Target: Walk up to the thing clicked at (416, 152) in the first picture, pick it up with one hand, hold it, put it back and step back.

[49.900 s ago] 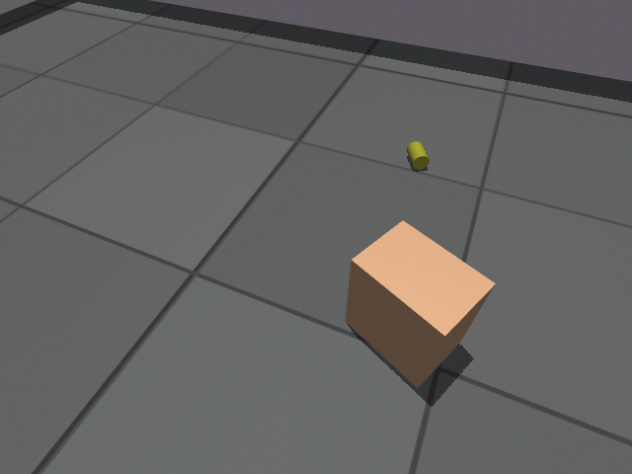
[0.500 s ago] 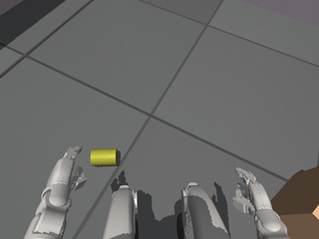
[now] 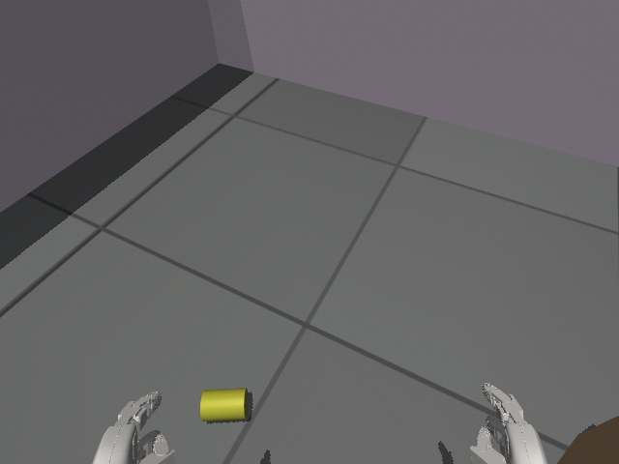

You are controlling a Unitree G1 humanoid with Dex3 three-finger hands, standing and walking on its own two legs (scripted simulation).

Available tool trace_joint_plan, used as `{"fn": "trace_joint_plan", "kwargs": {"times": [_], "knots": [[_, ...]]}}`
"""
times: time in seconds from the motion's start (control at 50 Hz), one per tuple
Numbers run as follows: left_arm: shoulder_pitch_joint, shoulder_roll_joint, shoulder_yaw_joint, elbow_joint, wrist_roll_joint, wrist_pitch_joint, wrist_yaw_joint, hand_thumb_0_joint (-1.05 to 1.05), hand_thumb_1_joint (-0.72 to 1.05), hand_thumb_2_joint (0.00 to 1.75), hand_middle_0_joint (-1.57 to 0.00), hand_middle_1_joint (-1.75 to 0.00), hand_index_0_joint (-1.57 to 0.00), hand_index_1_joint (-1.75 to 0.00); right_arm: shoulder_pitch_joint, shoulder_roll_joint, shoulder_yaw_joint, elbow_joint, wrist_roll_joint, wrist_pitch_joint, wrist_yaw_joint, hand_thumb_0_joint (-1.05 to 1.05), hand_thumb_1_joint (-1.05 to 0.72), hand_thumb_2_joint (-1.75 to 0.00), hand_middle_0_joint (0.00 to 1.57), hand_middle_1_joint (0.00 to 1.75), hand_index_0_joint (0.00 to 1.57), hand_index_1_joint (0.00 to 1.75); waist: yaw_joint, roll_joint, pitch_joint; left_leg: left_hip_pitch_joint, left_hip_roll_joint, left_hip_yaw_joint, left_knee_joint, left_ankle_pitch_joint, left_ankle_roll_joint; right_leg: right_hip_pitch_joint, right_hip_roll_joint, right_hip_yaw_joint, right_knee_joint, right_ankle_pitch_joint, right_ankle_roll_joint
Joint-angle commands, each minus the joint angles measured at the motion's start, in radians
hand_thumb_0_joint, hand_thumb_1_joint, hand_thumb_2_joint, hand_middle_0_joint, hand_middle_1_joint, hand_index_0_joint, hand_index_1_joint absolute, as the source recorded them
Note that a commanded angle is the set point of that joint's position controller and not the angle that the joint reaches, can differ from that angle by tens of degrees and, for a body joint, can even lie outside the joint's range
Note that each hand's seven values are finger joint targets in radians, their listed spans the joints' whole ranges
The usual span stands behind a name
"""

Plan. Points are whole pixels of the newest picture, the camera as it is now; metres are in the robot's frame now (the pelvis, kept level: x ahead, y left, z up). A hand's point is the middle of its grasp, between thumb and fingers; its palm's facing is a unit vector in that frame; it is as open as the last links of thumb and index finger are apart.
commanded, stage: home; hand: left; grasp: from above
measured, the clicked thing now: (225, 404) +0.43 +0.24 -0.67
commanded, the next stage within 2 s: none
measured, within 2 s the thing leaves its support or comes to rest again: neither
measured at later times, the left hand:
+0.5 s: hand out of the picture +0.16 +0.18 -0.04, palm faces +0.05 -0.98 -0.20, open 7.4 cm
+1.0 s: hand out of the picture +0.16 +0.18 -0.04, palm faces +0.05 -0.98 -0.20, open 7.4 cm
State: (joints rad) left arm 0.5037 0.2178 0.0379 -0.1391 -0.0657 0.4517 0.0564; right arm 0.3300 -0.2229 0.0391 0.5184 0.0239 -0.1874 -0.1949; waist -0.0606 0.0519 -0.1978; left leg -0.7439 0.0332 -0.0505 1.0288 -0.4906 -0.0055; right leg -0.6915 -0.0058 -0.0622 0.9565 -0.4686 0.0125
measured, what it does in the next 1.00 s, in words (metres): stands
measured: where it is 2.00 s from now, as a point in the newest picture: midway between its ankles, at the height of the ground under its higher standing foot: outside the picture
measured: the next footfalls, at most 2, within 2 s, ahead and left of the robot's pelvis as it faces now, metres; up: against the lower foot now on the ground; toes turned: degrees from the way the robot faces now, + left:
none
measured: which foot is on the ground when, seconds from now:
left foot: down 0.00-1.00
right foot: down 0.00-1.00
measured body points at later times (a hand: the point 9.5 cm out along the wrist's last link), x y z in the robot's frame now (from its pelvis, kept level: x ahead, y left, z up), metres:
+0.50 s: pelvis +0.00 +0.00 +0.01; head +0.02 +0.01 +0.45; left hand +0.16 +0.23 -0.02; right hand +0.17 -0.24 -0.06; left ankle +0.01 +0.12 -0.68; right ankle +0.00 -0.13 -0.68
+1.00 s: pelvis +0.00 +0.00 +0.00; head +0.01 +0.00 +0.45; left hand +0.16 +0.23 -0.02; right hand +0.16 -0.25 -0.06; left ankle +0.01 +0.12 -0.68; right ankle +0.00 -0.13 -0.68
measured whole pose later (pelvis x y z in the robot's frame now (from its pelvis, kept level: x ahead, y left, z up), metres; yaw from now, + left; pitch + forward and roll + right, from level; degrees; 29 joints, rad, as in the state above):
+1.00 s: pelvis +0.00 +0.00 +0.00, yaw +0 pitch +9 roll -2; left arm 0.50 0.22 0.03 -0.12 -0.05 0.44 0.02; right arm 0.30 -0.22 0.04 0.55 0.00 -0.25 -0.19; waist -0.04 0.04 -0.17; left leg -0.68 0.03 -0.05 1.00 -0.48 -0.01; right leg -0.63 -0.01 -0.06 0.94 -0.46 0.01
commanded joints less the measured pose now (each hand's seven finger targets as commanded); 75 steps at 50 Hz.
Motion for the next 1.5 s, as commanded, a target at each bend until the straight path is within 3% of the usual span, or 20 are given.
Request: {"fn": "trace_joint_plan", "kwargs": {"times": [0.0,0.08,0.2,0.32,0.4,0.48,0.58,0.72,0.84,0.9,0.98,1.02,1.12,1.14,1.18,1.26,1.28,1.3,1.4,1.48], "knots": [[0.001,0.097,0.057,-0.183,0.008,-0.038,-0.016,0.00,0.90,0.90,-0.20,-0.30,-0.20,-0.30,-0.081,-0.107,-0.053,-0.160,-0.008,-0.079,-0.010,0.00,-0.90,-0.90,0.20,0.30,0.20,0.30,0.013,-0.006,-0.030,0.128,-0.033,0.002,-0.189,0.213,0.023,0.076,0.034,-0.013,-0.172,0.180,-0.017],[-0.028,0.093,0.045,-0.176,0.010,-0.045,-0.032,0.00,0.90,0.90,-0.20,-0.30,-0.20,-0.30,-0.087,-0.116,-0.057,-0.153,-0.013,-0.098,-0.006,0.00,-0.90,-0.90,0.20,0.30,0.20,0.30,-0.002,0.002,-0.008,0.147,-0.027,-0.005,-0.207,0.206,0.018,0.061,0.036,-0.020,-0.169,0.166,-0.020],[-0.047,0.105,0.056,-0.183,0.017,-0.055,-0.036,0.00,0.90,0.90,-0.20,-0.30,-0.20,-0.30,-0.099,-0.122,-0.057,-0.152,-0.016,-0.115,0.000,0.00,-0.90,-0.90,0.20,0.30,0.20,0.30,0.016,0.004,-0.018,0.153,-0.031,-0.005,-0.208,0.190,0.019,0.078,0.031,-0.018,-0.171,0.156,-0.017],[-0.023,0.108,0.056,-0.182,0.022,-0.060,-0.032,0.00,0.90,0.90,-0.20,-0.30,-0.20,-0.30,-0.097,-0.119,-0.057,-0.138,-0.020,-0.120,-0.001,0.00,-0.90,-0.90,0.20,0.30,0.20,0.30,0.017,0.026,-0.065,0.182,-0.030,-0.001,-0.191,0.283,0.013,0.105,0.031,-0.011,-0.151,0.233,-0.021],[-0.025,0.105,0.051,-0.172,0.021,-0.063,-0.029,0.00,0.90,0.90,-0.20,-0.30,-0.20,-0.30,-0.099,-0.121,-0.056,-0.132,-0.021,-0.117,0.000,0.00,-0.90,-0.90,0.20,0.30,0.20,0.30,0.022,0.015,-0.055,0.178,-0.027,-0.008,-0.197,0.280,0.012,0.102,0.033,-0.017,-0.154,0.227,-0.022],[-0.032,0.103,0.051,-0.171,0.017,-0.061,-0.028,0.00,0.90,0.90,-0.20,-0.30,-0.20,-0.30,-0.103,-0.116,-0.051,-0.139,-0.019,-0.117,-0.003,0.00,-0.90,-0.90,0.20,0.30,0.20,0.30,0.020,-0.011,-0.050,0.161,-0.033,0.000,-0.192,0.238,0.021,0.107,0.028,-0.008,-0.173,0.206,-0.017],[-0.032,0.107,0.055,-0.170,0.017,-0.063,-0.030,0.00,0.90,0.90,-0.20,-0.30,-0.20,-0.30,-0.098,-0.122,-0.058,-0.128,-0.020,-0.122,-0.005,0.00,-0.90,-0.90,0.20,0.30,0.20,0.30,0.018,-0.006,-0.053,0.173,-0.030,0.002,-0.191,0.262,0.018,0.106,0.030,-0.009,-0.165,0.223,-0.016],[-0.034,0.113,0.060,-0.170,0.014,-0.064,-0.030,0.00,0.90,0.90,-0.20,-0.30,-0.20,-0.30,-0.106,-0.121,-0.056,-0.134,-0.018,-0.120,-0.003,0.00,-0.90,-0.90,0.20,0.30,0.20,0.30,0.026,-0.013,-0.019,0.144,-0.032,0.008,-0.200,0.188,0.022,0.097,0.027,-0.006,-0.184,0.162,-0.014],[-0.029,0.102,0.047,-0.161,0.017,-0.058,-0.032,0.00,0.90,0.90,-0.20,-0.30,-0.20,-0.30,-0.098,-0.119,-0.058,-0.132,-0.019,-0.124,-0.005,0.00,-0.90,-0.90,0.20,0.30,0.20,0.30,0.019,-0.011,-0.042,0.158,-0.032,0.008,-0.186,0.237,0.021,0.103,0.027,-0.002,-0.173,0.207,-0.014],[-0.040,0.119,0.061,-0.178,0.018,-0.060,-0.029,0.00,0.90,0.90,-0.20,-0.30,-0.20,-0.30,-0.100,-0.120,-0.058,-0.129,-0.018,-0.123,-0.006,0.00,-0.90,-0.90,0.20,0.30,0.20,0.30,0.025,0.003,-0.019,0.148,-0.029,0.006,-0.200,0.198,0.019,0.090,0.027,-0.006,-0.176,0.168,-0.016],[-0.032,0.101,0.044,-0.139,0.019,-0.055,-0.033,0.00,0.90,0.90,-0.20,-0.30,-0.20,-0.30,-0.109,-0.122,-0.057,-0.132,-0.017,-0.127,-0.006,0.00,-0.90,-0.90,0.20,0.30,0.20,0.30,0.016,-0.006,0.003,0.142,-0.029,0.005,-0.204,0.168,0.021,0.079,0.028,-0.006,-0.183,0.143,-0.014],[-0.057,0.130,0.069,-0.189,0.016,-0.062,-0.030,0.00,0.90,0.90,-0.20,-0.30,-0.20,-0.30,-0.106,-0.120,-0.057,-0.129,-0.019,-0.128,-0.006,0.00,-0.90,-0.90,0.20,0.30,0.20,0.30,0.025,-0.013,-0.004,0.124,-0.035,0.011,-0.199,0.141,0.024,0.088,0.023,0.000,-0.194,0.123,-0.011],[-0.010,0.089,0.031,-0.146,0.019,-0.053,-0.033,0.00,0.90,0.90,-0.20,-0.30,-0.20,-0.30,-0.103,-0.116,-0.055,-0.127,-0.018,-0.128,-0.006,0.00,-0.90,-0.90,0.20,0.30,0.20,0.30,0.019,-0.012,-0.017,0.146,-0.031,0.010,-0.191,0.189,0.021,0.085,0.025,-0.002,-0.178,0.164,-0.013],[-0.042,0.114,0.052,-0.189,0.019,-0.058,-0.031,0.00,0.90,0.90,-0.20,-0.30,-0.20,-0.30,-0.104,-0.124,-0.061,-0.132,-0.019,-0.130,-0.006,0.00,-0.90,-0.90,0.20,0.30,0.20,0.30,0.022,-0.010,-0.023,0.142,-0.030,0.008,-0.198,0.169,0.021,0.085,0.027,-0.004,-0.178,0.144,-0.014],[-0.052,0.116,0.050,-0.195,0.018,-0.060,-0.031,0.00,0.90,0.90,-0.20,-0.30,-0.20,-0.30,-0.107,-0.123,-0.059,-0.128,-0.019,-0.130,-0.005,0.00,-0.90,-0.90,0.20,0.30,0.20,0.30,0.022,0.015,-0.008,0.135,-0.029,0.002,-0.210,0.135,0.018,0.074,0.027,-0.005,-0.178,0.114,-0.016],[-0.030,0.121,0.058,-0.193,0.017,-0.063,-0.028,0.00,0.90,0.90,-0.20,-0.30,-0.20,-0.30,-0.102,-0.127,-0.063,-0.128,-0.020,-0.130,-0.007,0.00,-0.90,-0.90,0.20,0.30,0.20,0.30,0.022,0.010,-0.048,0.160,-0.023,-0.005,-0.202,0.210,0.015,0.090,0.032,-0.011,-0.154,0.172,-0.019],[0.006,0.093,0.041,-0.141,0.019,-0.056,-0.031,0.00,0.90,0.90,-0.20,-0.30,-0.20,-0.30,-0.104,-0.117,-0.056,-0.128,-0.018,-0.129,-0.006,0.00,-0.90,-0.90,0.20,0.30,0.20,0.30,0.020,0.005,-0.033,0.157,-0.026,-0.002,-0.193,0.225,0.015,0.084,0.031,-0.010,-0.158,0.184,-0.019],[-0.042,0.133,0.072,-0.214,0.013,-0.067,-0.029,0.00,0.90,0.90,-0.20,-0.30,-0.20,-0.30,-0.097,-0.127,-0.065,-0.133,-0.019,-0.128,-0.007,0.00,-0.90,-0.90,0.20,0.30,0.20,0.30,0.023,-0.015,-0.062,0.159,-0.029,0.007,-0.177,0.241,0.020,0.107,0.027,-0.004,-0.164,0.205,-0.015],[-0.031,0.110,0.041,-0.165,0.018,-0.065,-0.029,0.00,0.90,0.90,-0.20,-0.30,-0.20,-0.30,-0.105,-0.123,-0.060,-0.128,-0.019,-0.126,-0.007,0.00,-0.90,-0.90,0.20,0.30,0.20,0.30,0.019,-0.010,-0.017,0.147,-0.025,0.001,-0.195,0.204,0.019,0.085,0.029,-0.007,-0.162,0.172,-0.017],[-0.010,0.112,0.048,-0.181,0.015,-0.059,-0.030,0.00,0.90,0.90,-0.20,-0.30,-0.20,-0.30,-0.095,-0.124,-0.063,-0.127,-0.020,-0.120,-0.005,0.00,-0.90,-0.90,0.20,0.30,0.20,0.30,0.024,0.006,-0.052,0.164,-0.026,0.004,-0.182,0.277,0.015,0.105,0.029,-0.006,-0.155,0.232,-0.019]]}}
